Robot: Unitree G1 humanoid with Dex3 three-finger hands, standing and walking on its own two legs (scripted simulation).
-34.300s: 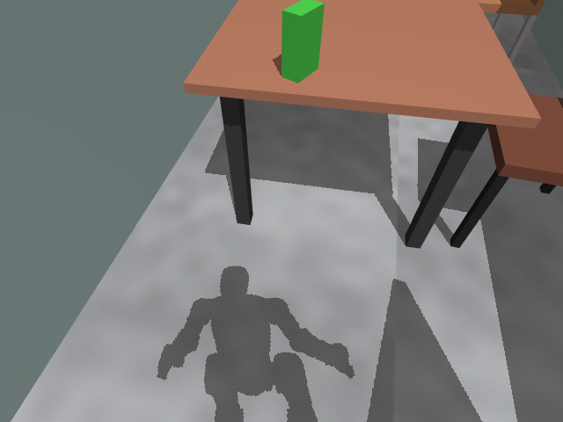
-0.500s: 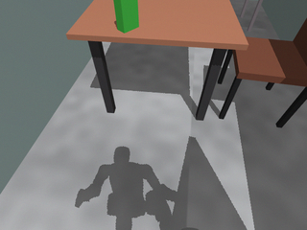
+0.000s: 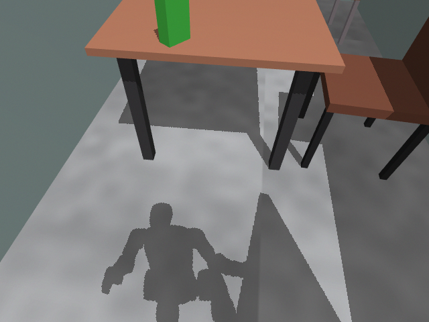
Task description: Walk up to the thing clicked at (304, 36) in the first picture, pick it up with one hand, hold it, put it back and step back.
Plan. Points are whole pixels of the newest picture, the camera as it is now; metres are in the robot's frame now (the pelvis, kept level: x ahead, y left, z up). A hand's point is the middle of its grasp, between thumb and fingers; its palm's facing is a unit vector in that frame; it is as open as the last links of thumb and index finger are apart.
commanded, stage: step back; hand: left
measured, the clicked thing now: (173, 16) +1.10 +0.17 +0.06
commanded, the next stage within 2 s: stand in 0.26 s
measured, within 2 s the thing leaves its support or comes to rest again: neither
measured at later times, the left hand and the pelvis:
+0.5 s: hand out of the picture +0.14 +0.25 -0.14, palm faces -0.03 -0.94 -0.33, open 7.4 cm; pelvis +0.02 +0.00 +0.02, yaw -1 degrees
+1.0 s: hand out of the picture +0.05 +0.25 -0.14, palm faces -0.03 -0.94 -0.35, open 7.4 cm; pelvis -0.01 -0.01 +0.02, yaw +0 degrees
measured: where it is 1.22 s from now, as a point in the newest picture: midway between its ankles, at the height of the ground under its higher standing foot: outside the picture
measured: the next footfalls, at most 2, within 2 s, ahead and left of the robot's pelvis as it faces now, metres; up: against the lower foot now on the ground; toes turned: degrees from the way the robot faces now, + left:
none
